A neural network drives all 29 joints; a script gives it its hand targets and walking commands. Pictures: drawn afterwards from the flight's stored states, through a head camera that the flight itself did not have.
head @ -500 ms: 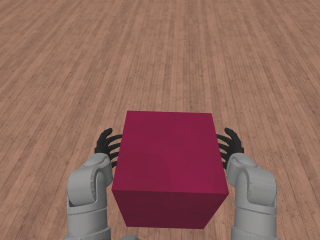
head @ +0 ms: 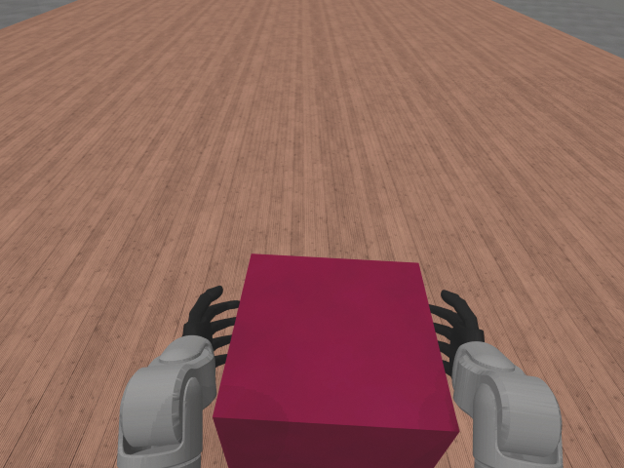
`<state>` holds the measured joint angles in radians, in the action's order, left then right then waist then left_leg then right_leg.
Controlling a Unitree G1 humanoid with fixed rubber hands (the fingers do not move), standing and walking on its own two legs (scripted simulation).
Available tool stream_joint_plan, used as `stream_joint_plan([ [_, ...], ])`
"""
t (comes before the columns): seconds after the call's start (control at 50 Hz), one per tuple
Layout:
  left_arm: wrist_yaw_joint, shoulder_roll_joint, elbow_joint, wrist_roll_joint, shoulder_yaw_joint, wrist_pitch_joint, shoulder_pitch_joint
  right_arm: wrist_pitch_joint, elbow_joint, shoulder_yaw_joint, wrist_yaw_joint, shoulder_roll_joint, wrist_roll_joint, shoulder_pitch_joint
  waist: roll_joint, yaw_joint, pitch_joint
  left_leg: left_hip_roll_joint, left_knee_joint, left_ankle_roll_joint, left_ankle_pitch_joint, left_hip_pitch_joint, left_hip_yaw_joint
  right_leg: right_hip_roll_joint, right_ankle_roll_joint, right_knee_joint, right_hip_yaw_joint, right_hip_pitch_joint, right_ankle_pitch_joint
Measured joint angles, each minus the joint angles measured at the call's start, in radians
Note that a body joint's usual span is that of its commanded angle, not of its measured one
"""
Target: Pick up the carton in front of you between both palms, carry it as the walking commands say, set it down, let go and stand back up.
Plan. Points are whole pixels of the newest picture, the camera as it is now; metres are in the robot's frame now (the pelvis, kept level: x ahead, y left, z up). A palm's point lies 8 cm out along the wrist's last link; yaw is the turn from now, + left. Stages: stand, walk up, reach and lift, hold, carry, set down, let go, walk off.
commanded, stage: carry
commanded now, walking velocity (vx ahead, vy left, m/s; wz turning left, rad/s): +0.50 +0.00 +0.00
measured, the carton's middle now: (327, 383) +0.25 +0.00 +0.02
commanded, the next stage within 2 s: none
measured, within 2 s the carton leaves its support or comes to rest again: neither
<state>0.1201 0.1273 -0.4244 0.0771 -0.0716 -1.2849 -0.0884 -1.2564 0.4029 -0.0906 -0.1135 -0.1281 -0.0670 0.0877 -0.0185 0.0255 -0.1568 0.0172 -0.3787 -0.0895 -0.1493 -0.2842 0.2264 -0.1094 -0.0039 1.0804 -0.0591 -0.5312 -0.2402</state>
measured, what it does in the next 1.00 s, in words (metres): walks ahead: right foot, then left foot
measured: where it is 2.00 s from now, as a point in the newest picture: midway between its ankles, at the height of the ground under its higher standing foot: (305, 310)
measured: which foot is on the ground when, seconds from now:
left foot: down 0.00-0.40, up 0.42-0.86, down 0.88-1.00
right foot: up 0.00-0.34, down 0.36-0.92, up 0.94-1.00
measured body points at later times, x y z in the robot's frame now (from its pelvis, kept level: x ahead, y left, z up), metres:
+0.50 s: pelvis +0.32 -0.06 -0.01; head +0.33 -0.07 +0.44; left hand +0.57 +0.11 +0.06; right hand +0.59 -0.20 +0.05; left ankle +0.18 +0.06 -0.64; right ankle +0.39 -0.13 -0.74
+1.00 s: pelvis +0.66 +0.01 -0.01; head +0.66 +0.02 +0.44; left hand +0.93 +0.16 +0.06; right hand +0.92 -0.15 +0.07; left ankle +0.74 +0.08 -0.74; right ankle +0.49 -0.13 -0.64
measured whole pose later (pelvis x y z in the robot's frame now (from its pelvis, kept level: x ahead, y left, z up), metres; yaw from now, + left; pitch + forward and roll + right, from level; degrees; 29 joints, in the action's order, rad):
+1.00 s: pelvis +0.66 +0.01 -0.01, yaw -1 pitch +3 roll +0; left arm 0.12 0.13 -0.46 0.08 -0.08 -1.26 -0.08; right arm -1.23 0.42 -0.08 -0.11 -0.13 -0.07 0.10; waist -0.03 0.02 -0.07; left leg 0.05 -0.51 -0.08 -0.14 -0.42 0.24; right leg -0.08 0.00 1.14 -0.04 -0.29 -0.39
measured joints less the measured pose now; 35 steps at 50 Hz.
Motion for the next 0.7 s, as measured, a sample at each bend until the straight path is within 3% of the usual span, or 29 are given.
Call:
stream_joint_plan([
  [0.18, 0.0, 0.0, -0.004, 0.002, -0.003, 0.015, 0.008, 0.016, -0.01, 0.004, 0.001, 0.0, 0.002, 0.006, 0.007, -0.015, -0.03, -0.01, 0.19, 0.037, -0.054, 0.239, -0.027, -0.032, 0.052, -0.369, -0.046, -0.127, 0.218],
  [0.3, 0.0, -0.001, -0.014, -0.001, -0.005, 0.018, 0.024, 0.017, -0.01, 0.015, 0.002, 0.0, -0.001, -0.001, 0.002, -0.018, -0.017, -0.005, 0.2, 0.087, -0.175, 0.38, -0.038, 0.001, 0.013, -0.542, -0.095, -0.058, 0.239],
  [0.36, 0.0, -0.001, -0.017, -0.006, -0.003, 0.026, 0.024, 0.019, 0.004, 0.017, 0.002, 0.0, -0.005, -0.005, 0.023, -0.015, 0.004, 0.027, 0.087, 0.124, -0.295, 0.412, -0.051, 0.04, -0.017, -0.631, -0.144, 0.039, 0.203],
  [0.4, 0.0, 0.001, 0.024, -0.008, 0.007, 0.052, 0.011, 0.028, -0.005, -0.002, 0.002, 0.002, -0.006, -0.004, 0.066, -0.028, 0.024, 0.085, -0.216, 0.125, -0.326, 0.301, -0.081, 0.067, -0.065, -0.561, -0.171, 0.04, 0.167],
  [0.44, 0.0, 0.001, 0.054, -0.011, 0.012, 0.068, 0.003, 0.034, -0.008, -0.012, 0.002, 0.001, -0.009, -0.01, 0.06, -0.035, 0.053, 0.064, -0.581, 0.11, -0.289, 0.118, -0.158, 0.061, -0.082, -0.544, -0.177, 0.063, 0.11],
  [0.48, 0.0, 0.001, 0.048, -0.015, 0.014, 0.082, 0.021, 0.043, -0.004, -0.004, 0.002, 0.002, -0.01, -0.019, 0.048, -0.036, 0.079, 0.049, -0.772, 0.087, -0.239, -0.038, -0.177, 0.058, -0.072, -0.591, -0.177, 0.114, 0.099],
  [0.56, -0.002, 0.001, 0.004, -0.021, 0.013, 0.115, 0.069, 0.073, 0.013, 0.024, 0.002, 0.001, -0.009, -0.041, 0.039, -0.042, 0.096, 0.074, -0.741, 0.077, -0.121, -0.238, -0.161, 0.068, -0.068, -0.703, -0.168, 0.232, 0.086],
  [0.7, -0.003, 0.002, -0.07, -0.028, 0.022, 0.123, 0.103, 0.081, 0.086, 0.048, 0.003, 0.0, -0.011, -0.075, 0.03, -0.042, 0.053, 0.108, -0.404, 0.103, 0.047, -0.362, -0.121, 0.081, -0.04, -0.852, -0.149, 0.446, 0.025],
])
